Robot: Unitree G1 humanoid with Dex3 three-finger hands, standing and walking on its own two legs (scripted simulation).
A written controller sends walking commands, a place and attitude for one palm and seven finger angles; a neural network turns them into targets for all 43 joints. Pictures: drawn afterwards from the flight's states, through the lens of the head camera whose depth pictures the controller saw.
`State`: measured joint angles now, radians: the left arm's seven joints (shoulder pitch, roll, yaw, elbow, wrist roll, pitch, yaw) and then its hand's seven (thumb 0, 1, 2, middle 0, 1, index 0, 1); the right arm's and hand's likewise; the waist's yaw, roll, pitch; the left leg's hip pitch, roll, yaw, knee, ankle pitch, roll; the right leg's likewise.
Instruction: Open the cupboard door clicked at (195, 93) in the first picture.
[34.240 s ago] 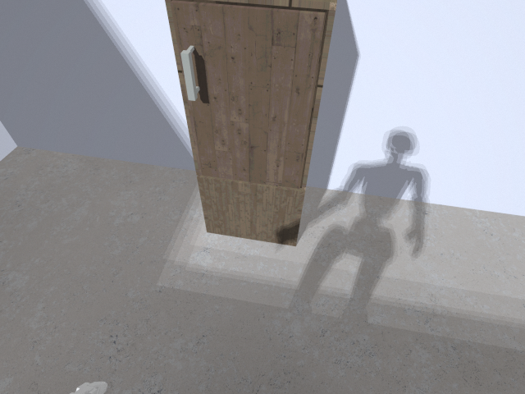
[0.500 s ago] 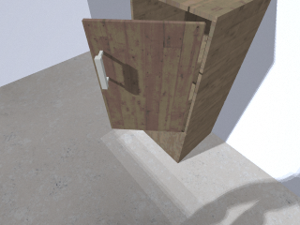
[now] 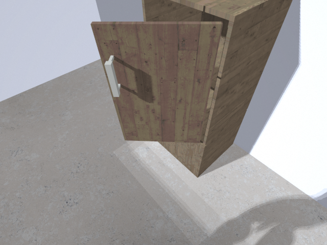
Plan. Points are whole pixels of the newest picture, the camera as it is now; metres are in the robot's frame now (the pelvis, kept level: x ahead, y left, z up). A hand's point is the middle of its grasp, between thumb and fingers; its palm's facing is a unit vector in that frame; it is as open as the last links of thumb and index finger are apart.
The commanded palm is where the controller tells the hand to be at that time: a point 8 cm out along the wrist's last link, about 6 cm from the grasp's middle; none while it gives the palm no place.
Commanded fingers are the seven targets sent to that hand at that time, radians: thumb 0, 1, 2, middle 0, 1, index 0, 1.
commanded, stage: look again from close up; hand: left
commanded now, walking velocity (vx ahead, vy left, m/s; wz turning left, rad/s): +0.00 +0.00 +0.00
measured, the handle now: (114, 76) +0.63 +0.20 +0.06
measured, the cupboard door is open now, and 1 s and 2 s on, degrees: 45 45 45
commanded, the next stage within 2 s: shuffle to correct the standing spot in 0.30 s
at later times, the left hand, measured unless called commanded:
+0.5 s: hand out of the picture +0.03 +0.17 -0.17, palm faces -0.01 -0.98 -0.20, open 7.3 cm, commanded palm none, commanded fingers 0.00 0.90 0.90 -0.20 -0.30 -0.20 -0.30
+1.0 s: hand (110, 242) +0.17 +0.17 -0.17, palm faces -0.03 -0.97 -0.24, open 7.4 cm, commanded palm none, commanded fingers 0.00 0.90 0.90 -0.20 -0.30 -0.20 -0.30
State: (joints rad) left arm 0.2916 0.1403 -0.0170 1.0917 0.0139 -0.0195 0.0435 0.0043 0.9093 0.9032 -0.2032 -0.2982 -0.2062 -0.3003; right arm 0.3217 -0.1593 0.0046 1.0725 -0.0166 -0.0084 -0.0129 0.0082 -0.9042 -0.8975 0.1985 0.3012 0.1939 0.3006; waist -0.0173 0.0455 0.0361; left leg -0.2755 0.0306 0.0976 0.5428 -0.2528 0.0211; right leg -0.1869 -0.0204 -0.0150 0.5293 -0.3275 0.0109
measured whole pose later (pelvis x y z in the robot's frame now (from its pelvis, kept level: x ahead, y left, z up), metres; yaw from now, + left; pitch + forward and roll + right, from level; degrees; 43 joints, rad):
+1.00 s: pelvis +0.10 -0.01 -0.01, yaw -2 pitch +1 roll +1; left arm 0.19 0.18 0.03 1.00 0.02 -0.04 0.02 0.00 0.91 0.90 -0.20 -0.30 -0.20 -0.30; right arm 0.34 -0.13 0.01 1.12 -0.01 -0.02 -0.02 0.01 -0.90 -0.90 0.20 0.30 0.20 0.30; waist 0.00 0.00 0.11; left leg -0.15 0.04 0.13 0.58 -0.42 -0.01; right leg -0.35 -0.05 -0.09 0.64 -0.25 -0.03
